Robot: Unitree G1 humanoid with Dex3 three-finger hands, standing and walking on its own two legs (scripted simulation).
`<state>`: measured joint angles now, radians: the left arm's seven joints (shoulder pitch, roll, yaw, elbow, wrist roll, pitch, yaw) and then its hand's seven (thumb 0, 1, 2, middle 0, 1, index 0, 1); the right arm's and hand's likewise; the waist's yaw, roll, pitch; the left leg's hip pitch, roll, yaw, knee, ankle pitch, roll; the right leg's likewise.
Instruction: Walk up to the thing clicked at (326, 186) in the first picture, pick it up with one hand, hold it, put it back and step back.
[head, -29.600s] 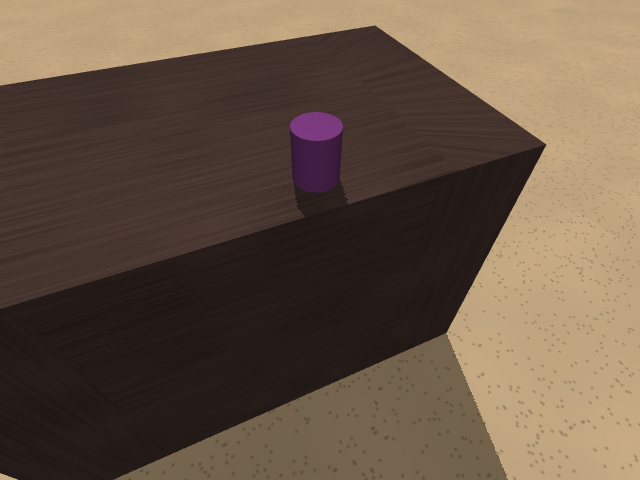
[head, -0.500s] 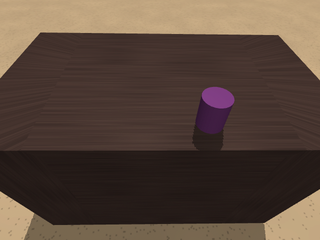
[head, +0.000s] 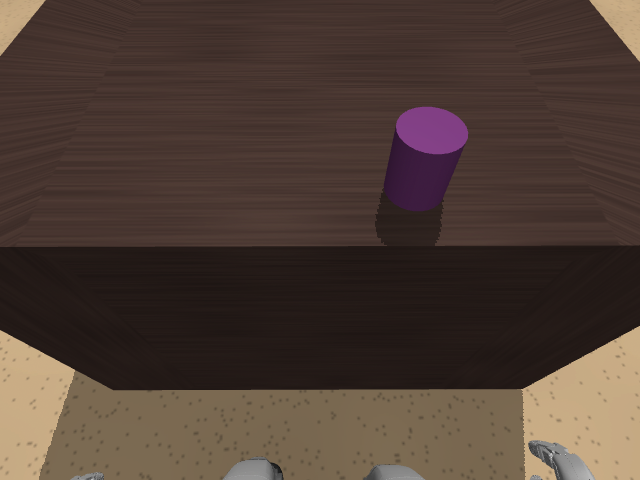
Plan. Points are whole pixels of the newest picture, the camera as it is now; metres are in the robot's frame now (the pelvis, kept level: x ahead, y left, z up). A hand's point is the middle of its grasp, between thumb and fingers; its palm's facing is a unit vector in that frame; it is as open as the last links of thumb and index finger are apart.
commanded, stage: step back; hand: right
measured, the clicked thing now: (421, 161) +0.49 -0.13 +0.09
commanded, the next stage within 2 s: none
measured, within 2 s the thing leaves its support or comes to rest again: neither
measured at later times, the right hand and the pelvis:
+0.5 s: hand out of the picture -0.01 -0.22 -0.13, palm faces -0.13 +0.90 -0.42, open 7.4 cm; pelvis -0.10 +0.04 +0.00, yaw +5 degrees
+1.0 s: hand out of the picture -0.12 -0.24 -0.15, palm faces -0.02 +0.94 -0.35, open 7.4 cm; pelvis -0.22 +0.02 +0.01, yaw -1 degrees
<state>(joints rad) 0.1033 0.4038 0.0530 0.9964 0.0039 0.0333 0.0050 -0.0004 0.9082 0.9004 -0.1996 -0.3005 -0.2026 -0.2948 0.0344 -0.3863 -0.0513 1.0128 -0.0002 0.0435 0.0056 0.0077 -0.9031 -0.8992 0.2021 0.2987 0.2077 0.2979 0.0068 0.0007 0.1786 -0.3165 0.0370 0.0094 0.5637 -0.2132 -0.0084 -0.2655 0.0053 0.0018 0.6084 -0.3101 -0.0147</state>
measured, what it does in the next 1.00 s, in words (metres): walks backwards: left foot, then right foot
